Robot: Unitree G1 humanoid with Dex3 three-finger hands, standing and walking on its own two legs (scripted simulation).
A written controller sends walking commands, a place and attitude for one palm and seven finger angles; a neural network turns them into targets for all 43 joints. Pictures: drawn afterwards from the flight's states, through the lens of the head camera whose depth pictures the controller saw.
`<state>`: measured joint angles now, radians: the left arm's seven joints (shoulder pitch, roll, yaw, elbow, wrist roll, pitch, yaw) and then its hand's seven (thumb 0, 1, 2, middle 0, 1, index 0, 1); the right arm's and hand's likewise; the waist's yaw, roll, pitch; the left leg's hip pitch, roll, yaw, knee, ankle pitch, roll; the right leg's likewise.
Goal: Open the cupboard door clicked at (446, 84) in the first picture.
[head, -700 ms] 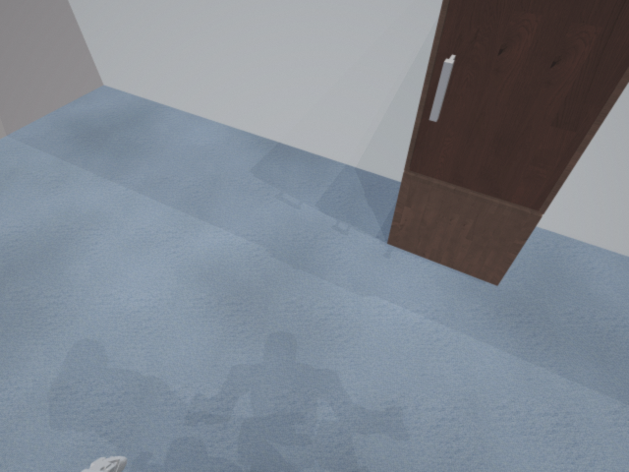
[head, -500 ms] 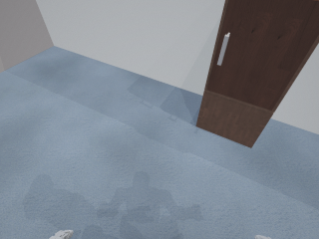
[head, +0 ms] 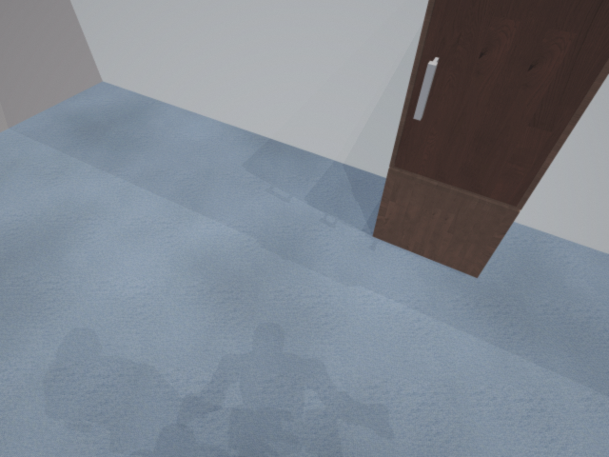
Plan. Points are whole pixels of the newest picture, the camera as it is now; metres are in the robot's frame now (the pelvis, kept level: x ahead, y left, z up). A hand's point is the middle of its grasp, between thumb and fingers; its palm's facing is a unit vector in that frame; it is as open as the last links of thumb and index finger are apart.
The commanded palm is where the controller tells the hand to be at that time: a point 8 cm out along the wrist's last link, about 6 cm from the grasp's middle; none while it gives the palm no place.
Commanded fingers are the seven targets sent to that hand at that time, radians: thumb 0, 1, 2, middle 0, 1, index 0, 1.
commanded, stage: stand and wait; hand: left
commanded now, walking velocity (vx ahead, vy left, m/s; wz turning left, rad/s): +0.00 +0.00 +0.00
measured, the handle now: (426, 89) +1.08 -0.30 -0.04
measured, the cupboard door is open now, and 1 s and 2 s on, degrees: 0 0 0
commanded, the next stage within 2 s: look at it before walking up in 0.12 s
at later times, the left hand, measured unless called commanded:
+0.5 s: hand out of the picture +0.07 +0.25 -0.16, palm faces -0.03 -0.94 -0.33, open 7.4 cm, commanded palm none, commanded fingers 0.00 0.90 0.90 -0.20 -0.30 -0.20 -0.30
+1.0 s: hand out of the picture +0.07 +0.23 -0.16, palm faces -0.05 -0.95 -0.31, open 7.4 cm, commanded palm none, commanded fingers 0.00 0.90 0.90 -0.20 -0.30 -0.20 -0.30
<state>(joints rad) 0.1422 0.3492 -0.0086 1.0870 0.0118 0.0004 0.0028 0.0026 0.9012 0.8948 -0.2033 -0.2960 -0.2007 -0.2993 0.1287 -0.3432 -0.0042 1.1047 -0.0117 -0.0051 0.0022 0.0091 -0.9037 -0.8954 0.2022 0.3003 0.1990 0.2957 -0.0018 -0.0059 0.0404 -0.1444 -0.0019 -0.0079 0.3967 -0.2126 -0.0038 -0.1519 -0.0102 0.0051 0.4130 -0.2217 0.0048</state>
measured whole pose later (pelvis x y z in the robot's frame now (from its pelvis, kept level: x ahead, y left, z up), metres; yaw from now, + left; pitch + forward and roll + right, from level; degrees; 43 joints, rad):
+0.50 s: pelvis +0.00 +0.00 +0.00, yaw +0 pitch -2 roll +0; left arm 0.13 0.34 -0.01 1.09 0.01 0.00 0.00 0.00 0.90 0.89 -0.20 -0.30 -0.20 -0.30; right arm 0.12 -0.34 0.00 1.11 -0.01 -0.01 0.00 0.01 -0.90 -0.90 0.20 0.30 0.20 0.30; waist 0.00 -0.01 0.04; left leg -0.14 0.00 -0.01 0.37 -0.20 0.00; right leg -0.15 -0.01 0.00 0.39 -0.21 0.01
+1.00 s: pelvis +0.01 +0.00 +0.00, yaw -3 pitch -2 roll +0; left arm 0.20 0.31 0.00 1.07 0.02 0.02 0.00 0.00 0.90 0.90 -0.20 -0.30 -0.20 -0.30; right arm 0.14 -0.30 0.00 1.08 -0.02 0.00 0.00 0.01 -0.91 -0.90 0.20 0.30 0.20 0.30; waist 0.02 0.00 0.01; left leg -0.15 0.02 0.03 0.44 -0.27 -0.01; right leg -0.18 0.01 0.04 0.47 -0.27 -0.01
